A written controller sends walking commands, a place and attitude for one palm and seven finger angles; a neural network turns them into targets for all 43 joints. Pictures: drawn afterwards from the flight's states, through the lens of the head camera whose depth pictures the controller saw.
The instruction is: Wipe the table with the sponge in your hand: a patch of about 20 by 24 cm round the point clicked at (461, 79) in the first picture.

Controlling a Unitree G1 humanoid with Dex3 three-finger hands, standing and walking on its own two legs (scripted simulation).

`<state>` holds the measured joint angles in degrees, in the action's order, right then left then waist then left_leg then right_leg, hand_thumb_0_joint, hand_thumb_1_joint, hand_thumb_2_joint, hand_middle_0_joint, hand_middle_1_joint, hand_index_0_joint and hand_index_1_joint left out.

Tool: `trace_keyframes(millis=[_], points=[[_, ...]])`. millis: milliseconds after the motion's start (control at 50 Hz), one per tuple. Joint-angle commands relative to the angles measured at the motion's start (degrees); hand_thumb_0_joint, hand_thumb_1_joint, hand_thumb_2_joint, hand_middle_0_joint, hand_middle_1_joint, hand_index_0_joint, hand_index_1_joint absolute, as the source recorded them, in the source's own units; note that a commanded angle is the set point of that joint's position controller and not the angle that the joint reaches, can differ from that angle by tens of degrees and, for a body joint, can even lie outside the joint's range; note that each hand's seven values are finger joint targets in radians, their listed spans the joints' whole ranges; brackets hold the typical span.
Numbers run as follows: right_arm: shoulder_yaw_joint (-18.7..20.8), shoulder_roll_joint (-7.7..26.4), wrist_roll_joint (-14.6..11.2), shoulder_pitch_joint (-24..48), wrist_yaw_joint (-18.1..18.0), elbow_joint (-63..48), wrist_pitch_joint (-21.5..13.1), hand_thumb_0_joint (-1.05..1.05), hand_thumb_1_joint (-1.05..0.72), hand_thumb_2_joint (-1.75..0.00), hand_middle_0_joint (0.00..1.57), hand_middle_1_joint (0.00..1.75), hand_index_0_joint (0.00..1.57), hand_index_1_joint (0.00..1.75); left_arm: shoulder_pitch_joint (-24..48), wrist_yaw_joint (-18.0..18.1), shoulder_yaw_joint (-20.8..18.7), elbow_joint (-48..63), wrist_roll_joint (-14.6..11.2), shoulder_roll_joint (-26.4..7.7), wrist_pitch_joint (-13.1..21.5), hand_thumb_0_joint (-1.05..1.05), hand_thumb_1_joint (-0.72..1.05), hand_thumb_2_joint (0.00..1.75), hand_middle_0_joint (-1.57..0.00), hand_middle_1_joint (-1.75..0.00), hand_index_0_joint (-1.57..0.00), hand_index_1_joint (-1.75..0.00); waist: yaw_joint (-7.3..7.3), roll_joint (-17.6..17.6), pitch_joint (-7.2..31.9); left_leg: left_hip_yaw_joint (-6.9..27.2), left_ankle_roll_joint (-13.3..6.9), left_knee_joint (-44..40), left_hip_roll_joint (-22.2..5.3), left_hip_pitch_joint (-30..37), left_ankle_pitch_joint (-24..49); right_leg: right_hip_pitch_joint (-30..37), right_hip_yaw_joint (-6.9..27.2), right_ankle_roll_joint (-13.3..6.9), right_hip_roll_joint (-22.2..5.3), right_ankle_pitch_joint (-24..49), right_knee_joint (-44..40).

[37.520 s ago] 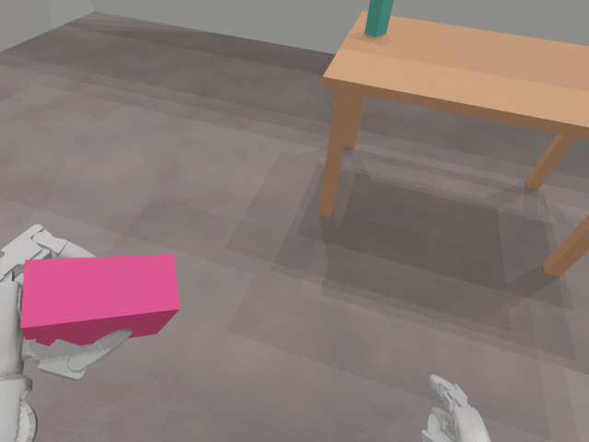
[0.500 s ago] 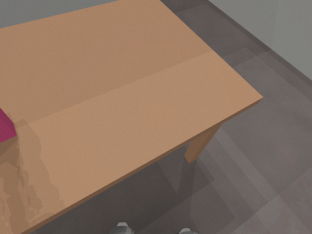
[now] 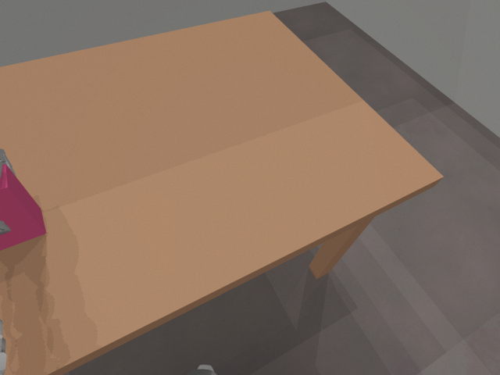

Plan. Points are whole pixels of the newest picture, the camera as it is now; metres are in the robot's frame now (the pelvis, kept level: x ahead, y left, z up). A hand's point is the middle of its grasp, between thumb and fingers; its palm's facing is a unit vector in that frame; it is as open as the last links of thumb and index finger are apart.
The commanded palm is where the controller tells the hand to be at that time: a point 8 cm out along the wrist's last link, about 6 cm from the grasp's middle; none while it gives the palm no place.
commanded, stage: wipe back along the first lane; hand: left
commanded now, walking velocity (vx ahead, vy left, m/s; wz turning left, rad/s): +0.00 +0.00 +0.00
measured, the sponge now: out of the picture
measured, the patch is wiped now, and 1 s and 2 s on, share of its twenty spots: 1.00 1.00 1.00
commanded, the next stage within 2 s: lift the sponge slowly off the table in 1.22 s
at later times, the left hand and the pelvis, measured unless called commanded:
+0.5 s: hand out of the picture +0.31 +0.41 +0.05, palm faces -0.05 +0.00 -1.00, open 10.0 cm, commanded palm +0.28 +0.38 +0.08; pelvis +0.01 +0.02 +0.01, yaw +0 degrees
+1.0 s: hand out of the picture +0.26 +0.37 +0.05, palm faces -0.06 -0.01 -1.00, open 10.0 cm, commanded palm +0.22 +0.35 +0.08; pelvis +0.01 +0.00 +0.02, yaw +2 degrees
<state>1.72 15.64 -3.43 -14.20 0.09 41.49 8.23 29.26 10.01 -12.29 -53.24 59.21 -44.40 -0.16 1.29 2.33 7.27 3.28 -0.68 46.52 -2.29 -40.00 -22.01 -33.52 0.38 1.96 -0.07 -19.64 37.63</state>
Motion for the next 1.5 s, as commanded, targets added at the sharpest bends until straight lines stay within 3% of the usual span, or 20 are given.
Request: trace_keyframes(millis=[0,100,280,340,460,520,580,660,680,760,820,860,880,940,1100,1160,1200,1260,1300,1480], points=[[3.3,10.8,0.0,-3.0,-0.9,-5.2,-1.6,0.0,-0.9,-0.9,0.2,0.3,0.2,0.3,3.8,-2.0,0.2,2.3,-0.1,-12.2,-1.8,0.0,0.1,1.3,-1.2,-1.6,-1.2,-1.6,-0.46,1.2,13.3,-1.5,-2.1,-6.8,1.8,15.2,22.4,5.5,-4.4,-5.6,4.0,16.6,-3.2],[3.1,10.6,-0.2,-1.8,-1.1,-6.3,-2.1,0.0,-0.9,-0.9,0.2,0.3,0.2,0.3,2.7,-2.5,0.0,4.8,-1.0,-12.0,-2.6,0.0,0.1,1.3,-1.2,-1.6,-1.2,-1.6,-1.53,2.5,12.6,-1.0,-1.9,-8.5,1.7,15.9,21.2,6.5,-4.4,-5.8,3.7,14.4,-3.9],[3.3,9.5,-0.4,1.4,-0.7,-8.7,-3.3,0.0,-0.9,-0.9,0.2,0.3,0.2,0.3,-7.0,-1.6,5.0,15.2,-3.8,-1.3,-4.8,0.0,0.1,1.3,-1.2,-1.6,-1.2,-1.6,-1.99,2.2,12.5,0.4,-1.6,-9.6,1.0,20.0,24.4,7.4,-4.6,-5.6,3.7,14.1,-5.2],[3.2,9.4,-0.6,2.6,-0.8,-9.2,-3.6,0.0,-0.9,-0.9,0.2,0.3,0.2,0.3,-11.2,-1.0,4.5,16.5,-4.8,-0.1,-6.9,0.0,0.1,1.3,-1.2,-1.6,-1.2,-1.6,-2.36,-1.2,11.2,0.1,-1.6,-10.3,1.2,18.7,22.7,9.4,-4.7,-5.5,3.5,15.0,-5.8],[2.6,9.1,-0.7,6.0,-1.0,-10.0,-4.4,0.0,-0.9,-0.9,0.2,0.3,0.2,0.3,-15.4,-1.0,3.5,22.6,-6.2,0.3,-10.0,0.0,0.1,1.3,-1.2,-1.6,-1.2,-1.6,-3.38,-0.9,9.3,0.7,-1.3,-12.0,1.2,19.3,23.6,12.1,-4.4,-5.5,3.1,15.9,-6.7],[2.3,8.8,-0.9,6.9,-1.1,-10.5,-4.4,0.0,-0.9,-0.9,0.2,0.3,0.2,0.3,-16.9,-1.4,6.2,23.6,-5.8,3.0,-11.8,0.0,0.1,1.3,-1.2,-1.6,-1.2,-1.6,-3.17,-0.9,6.3,0.6,-1.3,-12.9,1.5,19.2,21.1,11.7,-4.9,-5.4,3.0,13.9,-7.3],[2.1,8.4,-0.7,7.8,-1.2,-11.1,-4.9,0.0,-0.9,-0.9,0.2,0.3,0.2,0.3,-18.5,-1.8,7.3,27.0,-5.8,4.6,-12.4,0.0,0.1,1.3,-1.2,-1.6,-1.2,-1.6,-3.72,1.8,7.3,0.9,-1.2,-13.0,1.4,21.4,23.1,12.5,-4.9,-5.7,3.0,14.0,-7.4],[1.7,8.3,-0.6,9.2,-1.4,-11.3,-5.3,0.0,-0.9,-0.9,0.2,0.3,0.2,0.3,-20.7,-2.2,6.2,29.0,-5.8,4.2,-12.9,0.0,0.1,1.3,-1.2,-1.6,-1.2,-1.6,-4.21,-0.2,7.2,1.2,-1.0,-13.6,1.6,21.5,23.5,13.9,-4.3,-5.7,2.9,15.5,-7.9],[1.6,8.1,-0.5,9.0,-1.4,-11.4,-5.2,0.0,-0.9,-0.9,0.2,0.3,0.2,0.3,-20.5,-2.3,8.3,29.3,-5.7,6.0,-13.0,0.0,0.1,1.3,-1.2,-1.6,-1.2,-1.6,-3.57,0.4,6.3,0.9,-1.2,-13.4,1.8,21.5,22.4,13.5,-4.6,-5.7,3.0,14.8,-7.8],[1.4,8.3,-0.5,10.1,-1.9,-11.3,-5.5,0.0,-0.9,-0.9,0.2,0.3,0.2,0.3,-21.8,-2.3,4.9,30.6,-5.9,3.1,-13.1,0.0,0.1,1.3,-1.2,-1.6,-1.2,-1.6,-4.63,-1.1,6.4,0.5,-1.3,-14.0,2.3,21.4,21.7,15.5,-3.9,-5.8,2.8,16.4,-8.6],[1.5,7.9,-0.3,9.9,-1.9,-11.5,-5.6,0.0,-0.9,-0.9,0.2,0.3,0.2,0.3,-24.3,-2.4,6.8,31.0,-5.5,5.5,-13.0,0.0,0.1,1.3,-1.2,-1.6,-1.2,-1.6,-4.32,-1.9,5.9,0.1,-1.2,-13.7,2.3,21.6,22.5,15.8,-4.7,-5.6,2.7,17.4,-8.3],[1.5,8.0,-0.2,10.8,-1.8,-11.3,-6.0,0.0,-0.9,-0.9,0.2,0.3,0.2,0.3,-25.2,-2.2,5.3,33.2,-5.5,4.6,-12.4,0.0,0.1,1.3,-1.2,-1.6,-1.2,-1.6,-5.0,0.0,6.9,0.5,-1.1,-13.8,2.1,22.6,25.1,16.2,-4.1,-5.8,2.8,18.7,-8.2],[1.7,7.6,0.0,10.2,-1.8,-11.7,-6.2,0.0,-0.9,-0.9,0.2,0.3,0.2,0.3,-28.0,-2.1,7.0,33.9,-5.7,6.8,-12.2,0.0,0.1,1.3,-1.2,-1.6,-1.2,-1.6,-4.96,0.2,7.4,0.1,-1.3,-13.3,2.2,22.9,25.3,16.7,-4.6,-5.6,2.8,18.8,-8.0],[1.7,7.6,0.0,10.7,-1.7,-11.5,-6.4,0.0,-0.9,-0.9,0.2,0.3,0.2,0.3,-31.3,-1.9,5.6,35.0,-6.1,6.2,-12.0,0.0,0.1,1.3,-1.2,-1.6,-1.2,-1.6,-5.14,-2.3,7.4,-0.2,-1.3,-13.1,2.4,22.5,25.4,17.5,-4.3,-5.4,2.6,21.4,-8.0],[2.0,7.6,0.3,11.6,-2.0,-11.5,-7.1,0.0,-0.9,-0.9,0.2,0.3,0.2,0.3,-37.4,-1.0,2.8,39.5,-7.4,5.0,-12.1,0.0,0.1,1.3,-1.2,-1.6,-1.2,-1.6,-5.96,-2.6,5.5,-0.9,-1.4,-13.4,2.7,21.9,23.3,18.8,-4.3,-5.2,2.4,22.2,-8.2],[1.9,7.7,0.3,13.0,-2.3,-11.2,-7.3,0.0,-0.9,-0.9,0.2,0.3,0.2,0.3,-37.3,-1.0,1.8,40.9,-7.5,4.2,-11.9,0.0,0.1,1.3,-1.2,-1.6,-1.2,-1.6,-6.16,-1.9,4.5,-1.0,-1.3,-13.9,2.8,21.8,22.6,18.6,-3.7,-5.4,2.5,21.5,-8.5],[2.0,7.2,0.3,12.4,-2.3,-11.5,-7.5,0.0,-0.9,-0.9,0.2,0.3,0.2,0.3,-37.8,-0.9,4.2,41.5,-7.0,6.5,-12.0,0.0,0.1,1.3,-1.2,-1.6,-1.2,-1.6,-5.77,-1.5,3.6,-1.2,-1.4,-13.8,2.8,21.8,21.5,17.6,-4.5,-5.2,2.5,19.8,-8.5],[2.0,7.6,0.5,13.1,-2.7,-10.8,-7.7,0.0,-0.9,-0.9,0.2,0.3,0.2,0.3,-37.6,-0.8,0.9,41.3,-7.3,3.1,-11.7,0.0,0.1,1.3,-1.2,-1.6,-1.2,-1.6,-6.2,-2.2,3.4,-1.2,-1.5,-13.9,3.0,21.6,20.2,18.3,-3.5,-5.3,2.5,19.7,-8.8],[2.0,7.4,0.4,12.4,-2.9,-11.0,-7.7,0.0,-0.9,-0.9,0.2,0.3,0.2,0.3,-36.0,-0.9,3.0,41.5,-6.9,4.8,-11.8,0.0,0.1,1.3,-1.2,-1.6,-1.2,-1.6,-5.68,-2.4,3.5,-1.6,-1.6,-13.7,3.3,21.9,19.7,17.7,-4.0,-5.1,2.4,19.6,-8.8],[2.2,7.1,0.9,13.2,-3.7,-10.7,-8.6,0.0,-0.9,-0.9,0.2,0.3,0.2,0.3,-34.7,-0.4,-1.2,46.2,-6.4,0.1,-9.9,0.0,0.1,1.3,-1.2,-1.6,-1.2,-1.6,-6.57,0.0,6.8,-1.7,-1.8,-13.0,3.8,24.6,22.4,20.3,-3.4,-5.1,2.3,22.9,-8.5]])
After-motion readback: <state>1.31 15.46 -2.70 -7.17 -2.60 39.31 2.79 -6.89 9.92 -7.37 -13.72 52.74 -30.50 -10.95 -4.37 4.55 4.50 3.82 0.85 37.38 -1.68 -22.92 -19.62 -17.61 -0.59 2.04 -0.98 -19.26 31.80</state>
